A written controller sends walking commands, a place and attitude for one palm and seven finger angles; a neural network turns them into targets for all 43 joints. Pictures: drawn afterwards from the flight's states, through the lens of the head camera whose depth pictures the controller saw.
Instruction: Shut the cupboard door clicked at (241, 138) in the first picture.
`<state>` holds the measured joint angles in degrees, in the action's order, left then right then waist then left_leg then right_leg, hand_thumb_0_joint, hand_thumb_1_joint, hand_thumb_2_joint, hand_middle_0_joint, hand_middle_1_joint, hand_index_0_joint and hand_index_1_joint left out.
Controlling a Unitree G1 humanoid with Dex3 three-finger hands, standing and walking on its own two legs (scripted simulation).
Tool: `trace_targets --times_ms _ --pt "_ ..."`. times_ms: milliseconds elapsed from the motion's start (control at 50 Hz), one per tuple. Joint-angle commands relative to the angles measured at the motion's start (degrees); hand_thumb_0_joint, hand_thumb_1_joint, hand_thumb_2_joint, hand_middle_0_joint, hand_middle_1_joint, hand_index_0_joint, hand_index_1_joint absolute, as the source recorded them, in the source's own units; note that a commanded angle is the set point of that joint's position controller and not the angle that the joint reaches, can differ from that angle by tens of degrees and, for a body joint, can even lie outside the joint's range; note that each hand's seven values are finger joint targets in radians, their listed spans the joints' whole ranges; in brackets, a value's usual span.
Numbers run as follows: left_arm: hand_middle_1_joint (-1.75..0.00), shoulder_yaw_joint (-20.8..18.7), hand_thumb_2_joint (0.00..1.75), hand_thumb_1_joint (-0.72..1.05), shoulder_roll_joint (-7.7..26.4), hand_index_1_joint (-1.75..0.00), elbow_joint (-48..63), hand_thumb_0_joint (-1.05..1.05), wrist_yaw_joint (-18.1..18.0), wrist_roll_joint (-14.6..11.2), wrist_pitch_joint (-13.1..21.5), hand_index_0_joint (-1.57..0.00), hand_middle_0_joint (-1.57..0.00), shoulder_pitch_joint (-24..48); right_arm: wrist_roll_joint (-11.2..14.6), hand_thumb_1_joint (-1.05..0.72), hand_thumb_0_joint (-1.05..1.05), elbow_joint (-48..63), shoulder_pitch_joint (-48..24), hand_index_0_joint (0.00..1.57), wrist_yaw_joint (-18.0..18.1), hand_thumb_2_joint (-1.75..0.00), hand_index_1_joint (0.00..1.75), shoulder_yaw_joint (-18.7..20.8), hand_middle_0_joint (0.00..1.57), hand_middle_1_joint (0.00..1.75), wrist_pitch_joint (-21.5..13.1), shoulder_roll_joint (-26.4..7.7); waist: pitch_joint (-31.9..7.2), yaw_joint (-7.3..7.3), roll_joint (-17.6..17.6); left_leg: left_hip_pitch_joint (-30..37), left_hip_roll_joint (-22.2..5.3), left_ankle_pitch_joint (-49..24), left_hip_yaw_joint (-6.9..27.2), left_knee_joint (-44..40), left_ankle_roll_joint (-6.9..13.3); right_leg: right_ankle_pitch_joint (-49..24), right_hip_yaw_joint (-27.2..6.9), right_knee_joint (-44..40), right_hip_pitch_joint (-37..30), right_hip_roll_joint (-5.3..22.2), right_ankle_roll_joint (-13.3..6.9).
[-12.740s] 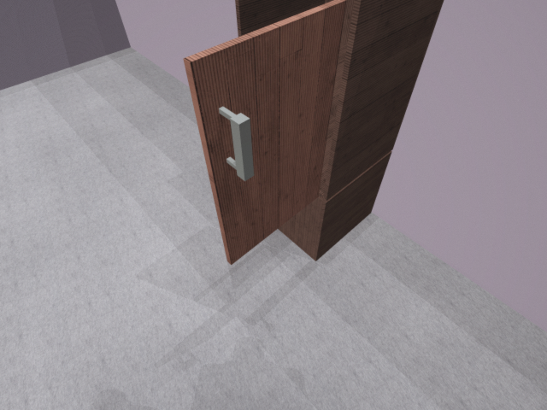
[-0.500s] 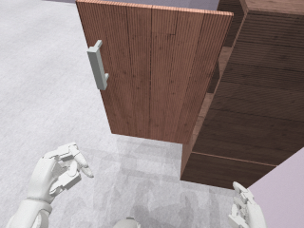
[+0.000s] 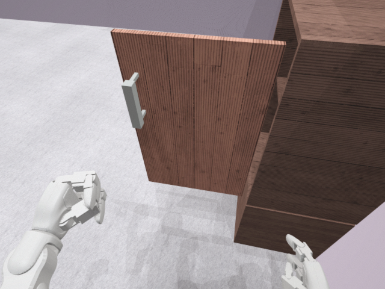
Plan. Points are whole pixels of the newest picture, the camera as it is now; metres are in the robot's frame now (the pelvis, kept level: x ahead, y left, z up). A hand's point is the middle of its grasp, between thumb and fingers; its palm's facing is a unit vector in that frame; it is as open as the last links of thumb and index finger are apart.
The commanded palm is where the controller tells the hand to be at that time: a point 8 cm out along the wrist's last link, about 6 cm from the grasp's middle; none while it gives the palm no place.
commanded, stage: raise the hand and make a fist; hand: left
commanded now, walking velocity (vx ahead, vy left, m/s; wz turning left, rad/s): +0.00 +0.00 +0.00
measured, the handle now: (136, 100) +0.53 +0.20 +0.11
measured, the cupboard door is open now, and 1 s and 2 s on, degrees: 91 91 90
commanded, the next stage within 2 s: bring the fist close to the handle in 0.32 s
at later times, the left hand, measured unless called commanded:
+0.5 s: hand (107, 210) +0.23 +0.17 +0.11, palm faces -0.07 -1.00 -0.05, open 3.1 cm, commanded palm +0.22 +0.23 +0.11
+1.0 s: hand (127, 157) +0.34 +0.17 +0.11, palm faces -0.08 -1.00 -0.04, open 3.1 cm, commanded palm +0.33 +0.22 +0.11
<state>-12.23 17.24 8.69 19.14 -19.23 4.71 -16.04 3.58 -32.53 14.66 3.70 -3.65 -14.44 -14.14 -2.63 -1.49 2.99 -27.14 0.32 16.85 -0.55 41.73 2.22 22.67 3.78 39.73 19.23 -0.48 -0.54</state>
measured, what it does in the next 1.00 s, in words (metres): stands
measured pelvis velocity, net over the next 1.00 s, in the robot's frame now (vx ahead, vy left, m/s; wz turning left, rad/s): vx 0.01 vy -0.02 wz -0.02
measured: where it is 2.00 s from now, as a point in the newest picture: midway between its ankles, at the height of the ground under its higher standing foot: outside the picture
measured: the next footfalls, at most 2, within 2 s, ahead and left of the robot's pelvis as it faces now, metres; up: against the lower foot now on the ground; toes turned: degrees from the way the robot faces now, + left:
none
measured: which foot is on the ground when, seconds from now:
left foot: down 0.00-1.00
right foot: down 0.00-1.00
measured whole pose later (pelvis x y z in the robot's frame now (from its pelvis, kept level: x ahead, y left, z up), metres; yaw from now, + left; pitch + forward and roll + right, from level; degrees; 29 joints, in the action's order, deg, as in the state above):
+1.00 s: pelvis +0.01 -0.02 +0.00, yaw -1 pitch +4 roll +0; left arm -12.9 18.1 -16.3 16.8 -15.4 5.8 8.5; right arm 3.5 -36.1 14.8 4.0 -1.9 -12.1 -15.4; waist -2.3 0.8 1.9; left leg -26.2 -0.1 16.3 -1.8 38.8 1.2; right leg 22.9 2.4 39.1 19.9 -0.8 -1.5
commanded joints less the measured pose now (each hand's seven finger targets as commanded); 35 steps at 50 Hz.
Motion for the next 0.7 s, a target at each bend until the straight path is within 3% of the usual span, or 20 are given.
trace_targets --times_ms 0,40,120,140,180,220,240,280,320,340,360,400,440,500,520,540,620,640,660,680 --pt "-1.5 -4.2 0.9 0.9 7.0 -1.5 9.7 0.0 0.5 -1.5 2.8 -1.3 -1.3 5.8 0.3 -0.9 0.0 9.4 -5.9 0.2 0.3 -0.9 0.3 3.3 0.2 0.3 -4.0 -7.1 -6.4 -0.14 -1.6 9.2 -0.3 -2.7 3.6 -8.3 -0.3 -7.4 -1.0 -7.7 3.8 -0.6 -0.2" --pt "-1.5 -5.2 0.9 0.9 8.4 -1.5 10.3 0.0 0.1 -1.3 3.3 -1.3 -1.3 6.2 0.1 -0.9 0.0 9.1 -5.9 0.2 0.3 -0.9 0.3 3.4 0.2 0.3 -4.3 -7.4 -6.5 -0.17 -2.2 9.4 -0.3 -4.0 3.5 -7.7 -0.2 -8.7 -1.6 -7.7 3.0 -0.5 -0.2" --pt "-1.5 -5.0 0.9 0.9 8.2 -1.5 12.3 0.0 -0.9 -0.9 5.5 -1.3 -1.3 6.7 0.0 -0.9 0.0 8.9 -5.8 0.2 0.2 -0.9 0.3 3.6 0.2 0.3 -5.0 -7.1 -7.6 -0.01 0.0 10.4 -0.2 -4.1 3.0 -7.7 -0.2 -8.5 -1.5 -7.4 3.5 -0.4 -0.1" --pt "-1.5 -6.0 0.9 0.9 9.3 -1.5 11.7 0.0 -1.3 -0.7 5.9 -1.3 -1.3 6.3 -0.1 -0.9 0.0 8.4 -5.5 0.2 0.2 -0.9 0.3 3.7 0.2 0.3 -5.0 -7.4 -7.4 0.23 -2.2 9.8 -0.3 -4.4 3.0 -7.2 0.0 -8.5 -2.1 -7.7 3.0 -0.3 0.1" --pt "-1.5 -5.1 0.9 0.9 8.2 -1.5 11.9 0.0 -1.1 -0.7 6.5 -1.3 -1.3 6.8 0.0 -0.9 0.0 8.4 -5.6 0.2 0.2 -0.9 0.3 3.8 0.2 0.3 -5.1 -7.1 -7.3 0.39 -0.8 9.9 -0.2 -4.4 2.6 -7.1 -0.1 -8.7 -2.2 -7.6 3.4 -0.1 0.1" --pt "-1.5 -4.7 0.9 0.9 7.7 -1.5 11.3 0.0 -1.1 -0.7 6.6 -1.3 -1.3 6.4 0.1 -0.9 0.0 8.2 -5.8 0.2 0.2 -0.9 0.3 3.8 0.2 0.3 -5.2 -7.1 -6.7 0.25 0.2 9.8 -0.1 -4.1 2.5 -7.2 -0.2 -8.5 -2.0 -7.5 3.6 -0.1 0.1" --pt "-1.5 -5.1 0.9 0.9 8.6 -1.5 9.8 0.0 -1.1 -0.5 6.3 -1.3 -1.3 5.9 0.0 -0.9 0.0 7.8 -5.5 0.2 0.2 -0.9 0.3 3.8 0.2 0.3 -5.1 -7.4 -5.5 0.57 -1.7 8.8 -0.3 -3.9 2.6 -6.7 0.0 -8.1 -2.8 -8.0 3.7 0.0 0.3" --pt "-1.5 -3.8 0.9 0.9 7.4 -1.5 10.6 0.0 -0.8 -0.6 6.3 -1.3 -1.3 6.8 0.3 -0.9 0.0 8.1 -6.0 0.2 0.3 -0.9 0.3 3.8 0.2 0.3 -5.1 -7.3 -4.9 0.67 -0.4 8.8 -0.2 -2.4 2.4 -6.9 -0.1 -5.8 -3.2 -8.6 4.3 0.2 0.3" --pt "-1.5 -3.8 0.9 0.9 7.5 -1.5 11.0 0.0 -0.8 -0.6 6.3 -1.3 -1.3 6.9 0.3 -0.9 0.0 8.2 -6.2 0.2 0.5 -0.9 0.3 3.8 0.2 0.3 -5.3 -7.2 -5.5 0.68 -0.1 9.4 -0.2 -1.9 2.5 -7.2 0.0 -5.1 -3.0 -8.8 4.5 0.2 0.3" --pt "-1.5 -4.8 0.9 0.9 9.1 -1.5 10.3 0.0 -0.9 -0.5 6.1 -1.3 -1.3 6.8 0.0 -0.9 0.0 8.0 -5.9 0.2 0.5 -0.9 0.3 3.8 0.2 0.3 -5.3 -7.6 -5.2 0.77 -2.1 8.5 -0.3 -2.2 2.7 -6.7 0.1 -5.1 -3.7 -8.9 4.0 0.3 0.6" --pt "-1.5 -3.9 0.9 0.9 7.5 -1.5 10.6 0.0 -0.8 -0.5 6.1 -1.3 -1.3 6.4 0.2 -0.9 0.0 8.2 -6.1 0.2 0.5 -0.9 0.3 3.9 0.2 0.3 -5.3 -7.1 -5.7 0.64 -1.4 9.0 -0.2 -2.4 2.3 -6.7 0.1 -5.2 -3.7 -9.0 4.1 0.4 0.5" --pt "-1.5 -4.3 0.9 0.9 7.8 -1.5 10.6 0.0 -0.9 -0.6 6.2 -1.3 -1.3 6.5 0.2 -0.9 0.0 8.2 -6.1 0.2 0.5 -0.9 0.3 3.8 0.2 0.3 -5.4 -7.1 -5.4 0.53 -1.1 9.1 -0.2 -2.7 2.4 -6.9 0.0 -5.8 -3.2 -8.8 4.1 0.3 0.5" --pt "-1.5 -5.1 0.9 0.9 9.6 -1.5 8.7 0.0 -1.4 -0.5 6.4 -1.3 -1.3 12.3 -0.1 -0.9 0.0 6.9 -5.4 0.2 0.9 -0.9 0.3 3.7 0.2 0.3 -5.1 -7.8 -4.0 1.86 -3.3 8.6 -0.4 -2.0 2.7 -6.4 0.2 -4.9 -3.5 -9.1 5.2 0.2 0.8" --pt "-1.5 -4.4 0.9 0.9 9.5 -1.5 4.8 0.0 -1.2 -0.1 6.7 -1.3 -1.3 20.0 0.2 -0.9 0.0 5.9 -5.6 0.2 1.5 -0.9 0.3 3.7 0.2 0.3 -4.7 -7.8 -4.3 2.38 -1.0 9.4 -0.4 -0.5 2.8 -6.9 0.0 -2.8 -3.1 -9.0 6.4 0.1 0.6" --pt "-1.5 -3.8 0.9 0.9 9.2 -1.5 4.2 0.0 -0.9 -0.1 6.7 -1.3 -1.3 21.4 0.2 -0.9 0.0 6.0 -5.7 0.2 1.7 -0.9 0.3 3.7 0.2 0.3 -4.7 -7.8 -5.7 2.21 0.2 10.2 -0.3 -0.5 2.8 -7.0 0.1 -3.0 -3.2 -8.9 6.2 0.2 0.4" --pt "-1.5 -4.6 0.9 0.9 10.7 -1.5 2.8 0.0 -0.9 0.0 6.4 -1.3 -1.3 22.8 0.1 -0.9 0.0 5.7 -5.4 0.2 1.8 -0.9 0.3 3.6 0.2 0.3 -4.6 -8.2 -5.9 2.28 -1.8 9.8 -0.4 -0.7 3.2 -7.0 0.2 -2.9 -3.4 -9.0 5.6 0.1 0.5" --pt "-1.5 -2.7 0.9 0.9 8.8 -1.5 -1.4 0.0 0.1 0.3 5.4 -1.3 -1.3 25.9 0.3 -0.9 0.0 5.6 -5.5 0.2 1.8 -0.9 0.3 3.7 0.2 0.3 -4.4 -7.9 -9.6 1.65 -0.5 12.0 -0.2 -4.4 2.7 -7.0 0.1 -8.9 -3.0 -8.1 4.1 0.3 0.4" --pt "-1.5 -3.6 0.9 0.9 10.2 -1.5 -3.8 0.0 -0.1 0.5 4.9 -1.3 -1.3 26.5 0.2 -0.9 0.0 5.1 -5.0 0.2 1.7 -0.9 0.3 3.6 0.2 0.3 -4.2 -8.1 -8.5 1.92 -2.6 11.1 -0.4 -4.6 2.9 -6.9 0.2 -8.8 -3.0 -8.2 4.1 0.2 0.5" --pt "-1.5 -2.6 0.9 0.9 9.1 -1.5 -4.6 0.0 0.0 0.7 4.5 -1.3 -1.3 28.2 0.3 -0.9 0.0 5.2 -5.3 0.2 1.6 -0.9 0.3 3.6 0.2 0.3 -4.0 -7.9 -8.3 1.75 -1.7 11.0 -0.2 -4.8 2.7 -7.1 0.2 -9.5 -2.9 -8.1 4.3 0.4 0.4" --pt "-1.5 -4.4 0.9 0.9 10.9 -1.5 -5.7 0.0 -0.4 0.9 4.5 -1.3 -1.3 29.7 0.2 -0.9 0.0 5.0 -5.1 0.2 1.6 -0.9 0.3 3.8 0.2 0.3 -3.7 -8.1 -8.9 1.54 -1.6 11.5 -0.4 -5.7 2.9 -7.3 0.0 -10.4 -2.6 -7.7 3.9 0.3 0.3"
